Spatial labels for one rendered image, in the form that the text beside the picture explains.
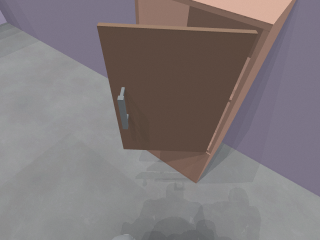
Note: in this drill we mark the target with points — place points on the handle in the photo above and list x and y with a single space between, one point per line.
122 109

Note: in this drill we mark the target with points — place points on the cupboard door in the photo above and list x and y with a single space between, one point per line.
178 81

